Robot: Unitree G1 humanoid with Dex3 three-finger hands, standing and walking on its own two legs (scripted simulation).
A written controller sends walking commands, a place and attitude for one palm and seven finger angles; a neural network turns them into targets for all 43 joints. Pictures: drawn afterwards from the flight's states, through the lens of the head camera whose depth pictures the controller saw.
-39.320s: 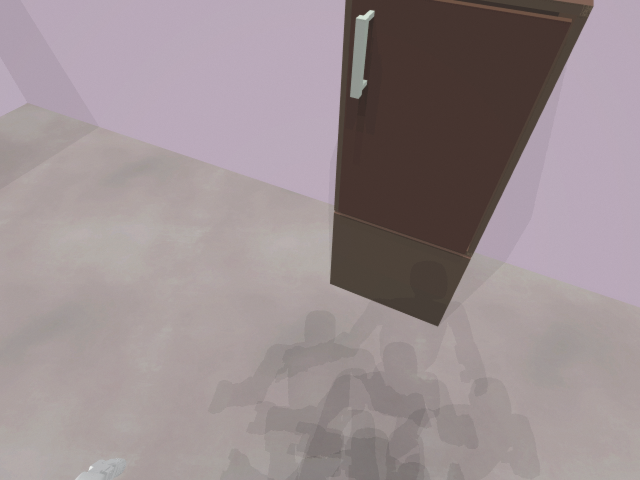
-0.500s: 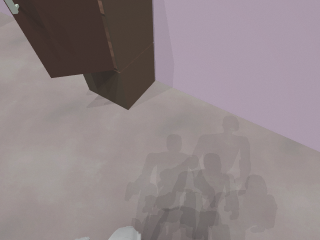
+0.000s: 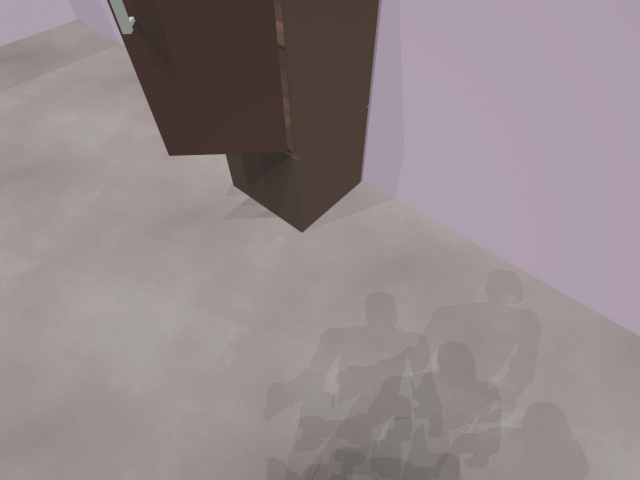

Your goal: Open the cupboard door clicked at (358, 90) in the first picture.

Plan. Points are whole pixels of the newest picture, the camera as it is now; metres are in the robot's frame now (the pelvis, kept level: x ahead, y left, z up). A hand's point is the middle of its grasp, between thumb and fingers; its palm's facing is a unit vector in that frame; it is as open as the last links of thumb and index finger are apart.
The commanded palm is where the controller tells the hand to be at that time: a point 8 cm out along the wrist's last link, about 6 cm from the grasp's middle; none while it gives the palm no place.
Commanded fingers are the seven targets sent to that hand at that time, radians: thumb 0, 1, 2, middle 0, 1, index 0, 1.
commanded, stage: take the last steps up to it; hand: left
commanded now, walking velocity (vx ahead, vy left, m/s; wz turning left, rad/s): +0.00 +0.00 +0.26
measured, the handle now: out of the picture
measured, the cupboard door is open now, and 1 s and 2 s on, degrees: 43 43 43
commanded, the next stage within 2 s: come to a stop and stand still in 1.48 s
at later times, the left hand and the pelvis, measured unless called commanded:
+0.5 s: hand out of the picture -0.06 +0.22 -0.18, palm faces +0.30 -0.94 -0.18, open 7.4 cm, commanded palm none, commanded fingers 0.00 0.90 0.90 -0.20 -0.30 -0.20 -0.30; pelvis +0.04 +0.06 -0.01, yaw +11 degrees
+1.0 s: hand (153, 354) +0.32 +0.30 -0.16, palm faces +0.11 -0.97 -0.19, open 7.4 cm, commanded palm none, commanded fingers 0.00 0.90 0.90 -0.20 -0.30 -0.20 -0.30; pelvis +0.21 +0.12 -0.01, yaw +8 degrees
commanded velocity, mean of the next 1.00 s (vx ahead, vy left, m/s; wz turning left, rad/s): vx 0.29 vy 0.10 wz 0.07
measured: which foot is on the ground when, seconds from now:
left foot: down 0.00-0.02, up 0.04-0.46, down 0.48-1.00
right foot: up 0.00-0.00, down 0.02-0.50, up 0.52-1.00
